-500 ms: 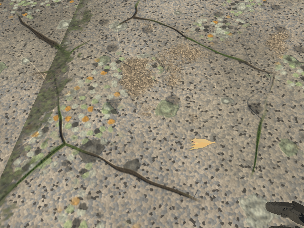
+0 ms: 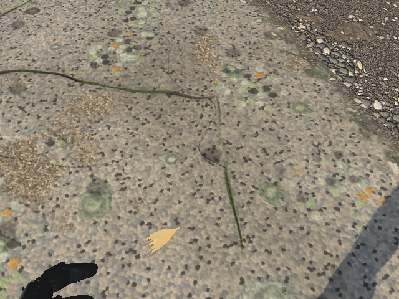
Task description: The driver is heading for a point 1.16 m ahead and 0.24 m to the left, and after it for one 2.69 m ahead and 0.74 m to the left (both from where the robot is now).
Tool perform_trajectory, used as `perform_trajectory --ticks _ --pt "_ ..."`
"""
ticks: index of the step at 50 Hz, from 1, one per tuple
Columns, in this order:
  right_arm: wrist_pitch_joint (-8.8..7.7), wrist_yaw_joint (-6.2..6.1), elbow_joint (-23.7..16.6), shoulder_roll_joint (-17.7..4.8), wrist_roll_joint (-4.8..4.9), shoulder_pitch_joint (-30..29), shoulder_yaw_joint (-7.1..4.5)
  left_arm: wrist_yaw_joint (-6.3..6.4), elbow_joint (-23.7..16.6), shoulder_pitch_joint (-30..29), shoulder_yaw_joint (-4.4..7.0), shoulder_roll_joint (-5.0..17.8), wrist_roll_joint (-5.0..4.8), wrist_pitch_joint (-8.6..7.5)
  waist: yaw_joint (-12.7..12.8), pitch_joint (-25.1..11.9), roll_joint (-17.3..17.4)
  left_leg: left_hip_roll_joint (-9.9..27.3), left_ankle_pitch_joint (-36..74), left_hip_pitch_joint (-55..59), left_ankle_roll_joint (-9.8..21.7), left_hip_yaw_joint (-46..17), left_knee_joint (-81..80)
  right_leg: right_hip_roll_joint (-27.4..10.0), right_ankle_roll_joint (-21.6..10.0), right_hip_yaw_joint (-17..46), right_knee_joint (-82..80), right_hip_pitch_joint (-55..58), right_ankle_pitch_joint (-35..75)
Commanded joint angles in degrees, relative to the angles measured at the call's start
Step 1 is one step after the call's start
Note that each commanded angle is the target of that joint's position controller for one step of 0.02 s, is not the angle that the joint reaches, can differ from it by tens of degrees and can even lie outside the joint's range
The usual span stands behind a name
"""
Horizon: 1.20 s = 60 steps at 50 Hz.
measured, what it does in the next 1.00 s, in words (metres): walks ahead: right foot, then left foot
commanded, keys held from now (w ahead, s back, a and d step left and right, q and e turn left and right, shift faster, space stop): w+e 0.04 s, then w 0.22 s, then w+q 0.74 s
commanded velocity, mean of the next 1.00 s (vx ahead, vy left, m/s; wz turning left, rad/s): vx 0.50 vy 0.00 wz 0.14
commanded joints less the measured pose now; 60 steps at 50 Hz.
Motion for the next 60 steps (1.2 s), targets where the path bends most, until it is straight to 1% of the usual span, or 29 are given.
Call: perform_trajectory --ticks 1,2,3,4,5,6,7,10,13,18,23,26,28,29,30,31,32,33,35,39,43,47,51,52,53,54,55,56,60 --pt "0.32 -0.82 -3.7 -11.5 0.88 -3.2 -2.65 0.63 -0.8 14.3 5.07 10.7 -0.03 -0.01 12.4 -9.8 5.7 11.6 62.0 -6.5 6.5 -1.4 22.5 6.8 -5.3 -4.0 -4.6 24.1 -0.4" --pt "0.00 -0.88 -4.8 -7.9 -0.96 -1.7 -1.23 1.87 1.2 22.8 6.65 15.0 -0.42 0.68 15.0 -14.7 -1.7 8.9 36.7 -22.1 4.1 -1.8 40.5 -0.8 -8.7 8.7 -5.0 41.9 0.0" --pt "-1.58 0.15 -8.3 -0.6 -2.51 3.7 1.40 1.94 -0.1 19.3 6.68 20.3 -0.49 -0.29 7.1 -21.8 -14.8 -2.7 -11.5 -45.4 1.4 -9.5 58.9 -15.4 -20.0 43.2 -11.8 57.5 -12.2" --pt "-3.37 0.88 -8.2 -6.7 -0.23 -3.2 0.32 1.67 -0.8 20.9 5.07 13.9 -0.11 -1.15 12.5 -24.3 -6.6 -1.2 -9.2 -50.8 2.1 -19.2 62.8 -16.8 -19.1 47.5 -18.7 56.9 -17.7" --pt "-4.13 1.19 -9.3 -8.4 1.53 -7.3 -0.14 1.50 0.3 18.7 4.09 11.3 0.33 -1.95 12.1 -15.2 -4.7 1.3 -3.2 -53.4 3.2 -18.3 60.4 -15.3 -16.2 38.4 -19.7 49.6 -12.7" --pt "-4.40 0.77 -9.0 -7.4 0.75 -7.7 0.20 1.52 0.4 15.2 3.54 9.9 0.25 -2.35 9.4 -10.5 -0.2 3.9 1.7 -50.6 3.4 -17.9 55.6 -12.9 -14.2 31.5 -19.6 41.0 -5.9" --pt "-4.20 0.48 -8.2 -7.3 -0.68 -7.5 0.02 1.63 0.1 11.8 2.90 8.2 0.55 -2.49 7.3 -7.6 0.1 5.6 4.5 -47.0 2.8 -17.7 51.4 -10.7 -12.9 26.0 -20.1 34.0 1.3" --pt "-2.36 0.68 -6.7 -5.8 -1.40 -4.1 0.10 2.09 0.7 9.6 2.31 7.2 1.28 -3.34 4.1 -6.5 -1.6 6.7 8.4 -40.2 0.9 -17.0 46.8 -8.3 -12.9 19.2 -23.6 25.1 12.3" --pt "-1.44 0.50 -7.9 -3.9 -1.81 -8.3 0.68 2.84 3.1 11.8 2.50 8.6 1.14 -3.82 5.1 -3.5 -1.0 6.5 15.9 -43.1 -1.1 -16.2 38.7 -6.8 -12.2 14.0 -25.7 23.0 16.4" --pt "-2.01 1.81 -8.9 -1.5 -0.54 -16.1 1.76 3.41 6.1 14.8 2.18 9.2 1.27 -3.87 9.1 -0.9 -1.9 4.3 33.2 -41.0 0.3 -14.2 21.2 -5.5 -8.2 6.9 -27.5 24.8 10.1" --pt "-2.26 3.70 -11.5 -1.9 0.05 -21.3 1.85 3.44 9.7 18.1 2.59 9.9 1.14 -3.26 10.9 1.7 -0.9 2.2 28.2 -46.6 3.9 -15.2 14.8 -10.5 -7.4 5.5 -25.0 36.6 13.2" --pt "-2.22 4.59 -12.1 -3.1 -0.40 -18.6 1.32 4.12 9.9 16.7 2.98 11.1 1.13 -2.28 8.3 -1.3 -2.6 -1.0 20.0 -42.2 6.8 -12.5 13.9 -11.3 -5.3 3.2 -17.9 41.2 32.9" --pt "-1.78 4.07 -9.7 -6.7 -0.76 -7.5 -0.79 4.90 9.1 14.8 2.98 11.9 1.36 -1.29 2.0 -9.0 -3.1 -5.7 18.6 -26.4 9.5 -8.9 13.0 -8.5 -2.8 -0.3 -1.8 39.4 50.6" --pt "-1.45 3.41 -8.5 -10.1 -0.68 1.0 -2.09 5.50 8.1 15.2 2.41 11.0 1.87 -1.37 -1.8 -14.7 -0.1 -0.8 22.5 -9.8 12.5 -17.1 13.6 -6.9 -0.6 -1.6 13.0 28.0 40.1" --pt "-1.51 3.17 -8.6 -15.6 -0.69 4.9 -3.47 4.54 6.0 22.3 0.31 4.7 2.73 -2.76 1.7 -22.4 14.0 14.1 14.0 12.8 24.3 -47.6 11.0 4.5 4.2 -0.9 36.5 2.6 -0.9" --pt "-1.35 3.06 -8.3 -10.5 -0.01 6.2 -2.16 3.56 6.7 19.5 0.24 6.8 2.26 -4.63 -0.7 -26.6 12.1 16.4 8.3 18.7 25.3 -60.9 2.7 7.1 4.0 8.4 42.7 -6.4 -24.4" --pt "-1.11 2.62 -8.7 -8.4 -0.28 3.6 -1.49 2.63 4.7 13.9 0.99 9.7 -0.14 -5.96 -1.3 -18.2 9.1 15.0 6.2 13.2 22.2 -52.7 1.1 3.5 3.1 10.2 43.6 -11.4 -21.0" --pt "-0.94 2.34 -9.6 -7.8 -0.44 0.2 -1.36 2.57 3.6 10.4 0.63 9.4 -0.28 -6.77 -0.1 -12.4 3.6 12.9 9.3 4.7 20.4 -46.5 0.3 1.0 2.6 9.1 39.7 -11.2 -16.9" --pt "-0.78 1.99 -11.1 -5.8 -1.16 -4.5 -0.55 3.12 3.1 9.2 1.17 9.2 1.71 -6.60 4.0 -6.0 1.2 9.2 20.8 -9.3 19.2 -38.6 -2.2 -2.1 3.5 8.1 31.0 -5.7 -12.8" --pt "-0.75 0.96 -11.4 -6.9 -0.88 -5.8 -0.98 3.79 2.9 10.6 0.50 6.6 2.42 -4.61 6.3 -4.6 4.2 5.9 29.6 -20.0 19.6 -31.7 -4.6 -2.2 7.4 5.6 20.2 -0.8 -9.3" --pt "0.06 -0.17 -10.1 -8.4 -0.11 -3.1 -1.59 3.57 1.1 1.5 -0.55 4.3 2.09 -4.88 2.7 -3.8 5.5 2.0 23.4 -24.2 15.7 -27.9 -3.5 1.0 8.8 4.7 2.2 4.8 7.6" --pt "0.98 -0.52 -8.9 -8.2 0.37 0.3 -1.69 2.79 0.1 -2.4 0.31 6.4 0.87 -5.74 1.5 -4.4 6.7 4.0 16.5 -19.3 13.9 -34.0 0.6 2.7 8.0 7.0 -6.0 7.9 9.4" --pt "1.33 -0.47 -9.6 -5.8 -0.21 -1.0 -1.14 2.95 2.1 6.3 2.43 9.7 0.93 -6.66 7.2 -7.1 8.1 2.8 16.5 -18.0 10.3 -37.0 11.3 1.3 3.2 7.0 -10.9 20.9 3.2" --pt "1.07 -0.15 -10.4 -2.1 -0.81 -0.7 0.16 3.45 2.6 13.5 3.31 12.4 1.93 -6.85 10.3 -13.7 2.9 -0.6 11.6 -22.9 8.2 -32.7 25.3 -7.1 -0.4 14.8 -10.8 33.4 -1.2" --pt "0.46 -0.08 -12.2 1.7 0.14 6.8 1.44 3.50 4.2 18.7 4.53 17.4 2.76 -6.01 7.7 -20.6 -14.2 -8.7 -9.2 -41.5 4.5 -24.0 44.1 -20.1 -9.7 39.4 -15.0 51.0 -12.1" --pt "0.32 -0.22 -11.5 -3.5 1.03 7.2 0.68 3.03 4.7 19.3 4.11 14.0 1.37 -5.62 8.5 -18.7 -14.6 -4.2 -10.1 -50.7 3.5 -23.8 53.7 -22.7 -11.2 49.9 -18.6 50.6 -26.6" --pt "0.64 -0.31 -11.5 -7.4 0.79 1.7 -0.43 3.19 4.0 16.9 3.04 9.9 1.19 -5.44 10.2 -11.5 -8.0 -2.1 -4.5 -52.5 3.1 -23.8 56.7 -19.6 -8.6 41.3 -19.5 44.6 -26.9" --pt "0.98 -0.39 -12.2 -7.5 0.07 -1.9 -0.68 3.28 3.9 14.3 2.45 8.4 1.58 -5.12 9.9 -7.4 -4.4 -0.3 -0.1 -51.3 2.8 -22.0 56.3 -16.9 -6.6 32.5 -19.7 38.5 -18.9" --pt "1.77 0.62 -13.5 -3.7 0.31 -3.8 -0.62 3.49 5.5 11.4 1.62 5.7 1.83 -5.28 7.1 -2.9 -6.2 3.4 6.4 -46.1 2.2 -20.0 50.1 -11.3 -5.6 15.9 -24.3 28.0 -2.0"
Velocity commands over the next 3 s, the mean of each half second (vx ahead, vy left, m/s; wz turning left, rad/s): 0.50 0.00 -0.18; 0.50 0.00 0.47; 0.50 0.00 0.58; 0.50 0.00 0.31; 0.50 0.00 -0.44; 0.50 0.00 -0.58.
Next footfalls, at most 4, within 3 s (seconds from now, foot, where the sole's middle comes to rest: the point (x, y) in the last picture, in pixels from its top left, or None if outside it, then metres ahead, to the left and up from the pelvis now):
0.04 right None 0.18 -0.10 -0.76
0.58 left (171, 274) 0.52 0.08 -0.76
1.04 right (216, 195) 0.80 -0.10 -0.76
1.56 left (121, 170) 0.95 0.26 -0.76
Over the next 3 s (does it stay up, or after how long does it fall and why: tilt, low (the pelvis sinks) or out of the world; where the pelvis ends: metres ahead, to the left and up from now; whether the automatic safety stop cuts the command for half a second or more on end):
stays up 1.57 0.47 0.01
